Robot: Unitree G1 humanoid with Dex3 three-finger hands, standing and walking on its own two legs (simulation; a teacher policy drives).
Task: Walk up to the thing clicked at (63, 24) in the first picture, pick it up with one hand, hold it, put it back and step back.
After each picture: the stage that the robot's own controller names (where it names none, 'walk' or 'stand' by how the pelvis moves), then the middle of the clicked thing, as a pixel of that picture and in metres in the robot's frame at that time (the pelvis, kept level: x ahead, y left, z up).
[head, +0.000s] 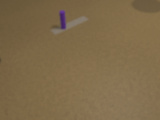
stand; (62, 20) +1.81 +0.25 -0.66
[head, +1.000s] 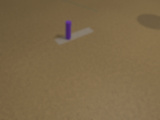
walk; (68, 30) +1.68 +0.14 -0.63
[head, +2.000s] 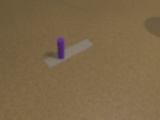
walk; (60, 49) +1.15 +0.18 -0.64
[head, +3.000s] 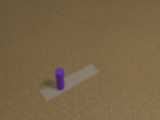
walk; (60, 79) +0.79 +0.17 -0.63
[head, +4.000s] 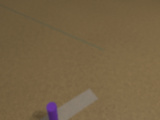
walk; (52, 114) +0.51 +0.19 -0.64
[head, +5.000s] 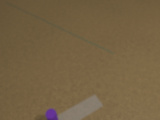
stand; out of the picture +0.46 +0.21 -0.63
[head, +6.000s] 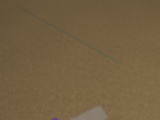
stand; out of the picture +0.42 +0.19 -0.65
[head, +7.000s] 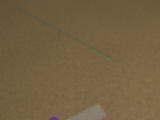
stand; out of the picture +0.43 +0.20 -0.66
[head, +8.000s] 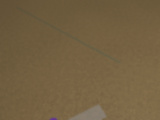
stand; out of the picture +0.43 +0.21 -0.66
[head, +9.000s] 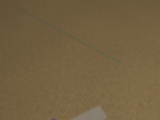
stand; out of the picture +0.42 +0.21 -0.66
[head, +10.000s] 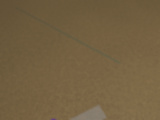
stand; out of the picture +0.42 +0.21 -0.66
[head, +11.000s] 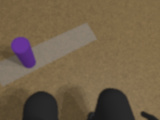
go down; (25, 55) +0.49 +0.22 -0.32
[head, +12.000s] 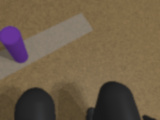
go down; (16, 47) +0.50 +0.23 -0.26
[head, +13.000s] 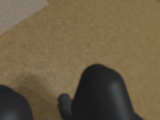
close in; out of the picture +0.49 +0.28 -0.17
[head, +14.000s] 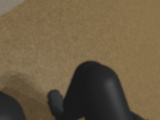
close; out of the picture +0.48 +0.30 -0.17
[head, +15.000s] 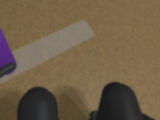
lift; out of the picture +0.40 +0.26 -0.03
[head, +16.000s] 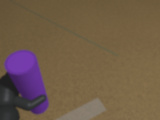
hold; (31, 87) +0.31 +0.16 +0.09
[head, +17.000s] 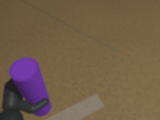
hold; (34, 91) +0.31 +0.16 +0.04
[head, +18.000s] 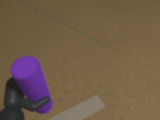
hold; (36, 89) +0.32 +0.16 +0.05
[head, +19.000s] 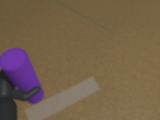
crouch; (26, 80) +0.36 +0.18 +0.00
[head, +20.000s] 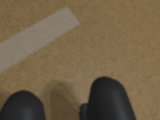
lower; out of the picture +0.51 +0.25 -0.04
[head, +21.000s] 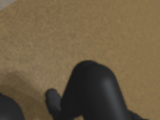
lower; out of the picture +0.47 +0.30 -0.18
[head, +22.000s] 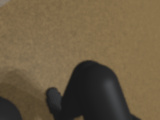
lower; out of the picture +0.48 +0.30 -0.18
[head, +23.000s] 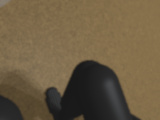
lower; out of the picture +0.48 +0.30 -0.18
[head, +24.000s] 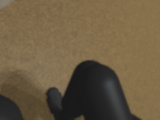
lower; out of the picture +0.47 +0.30 -0.17
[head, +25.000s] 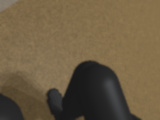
open; out of the picture +0.48 +0.30 -0.17
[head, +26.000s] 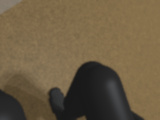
rise; out of the picture +0.47 +0.30 -0.18
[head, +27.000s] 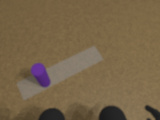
walk; (42, 76) +0.48 +0.21 -0.43
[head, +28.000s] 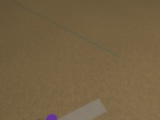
stand; out of the picture +0.43 +0.19 -0.60
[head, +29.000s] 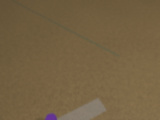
stand; out of the picture +0.43 +0.20 -0.60
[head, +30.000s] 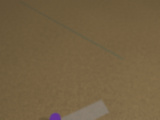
stand; out of the picture +0.44 +0.19 -0.63
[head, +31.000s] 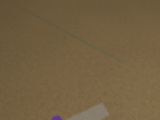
stand; out of the picture +0.45 +0.19 -0.66
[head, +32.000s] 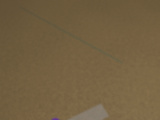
stand; out of the picture +0.43 +0.20 -0.66
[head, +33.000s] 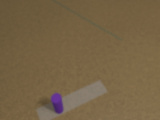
walk; (57, 104) +0.48 +0.15 -0.63
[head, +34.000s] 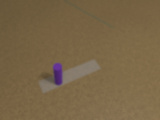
walk; (58, 74) +0.75 +0.15 -0.64
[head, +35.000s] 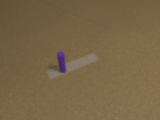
stand; (61, 62) +1.08 +0.26 -0.64
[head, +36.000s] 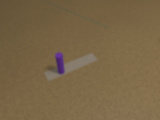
stand; (60, 64) +1.04 +0.21 -0.65
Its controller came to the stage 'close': yes
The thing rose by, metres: 0.69
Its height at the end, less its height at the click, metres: +0.00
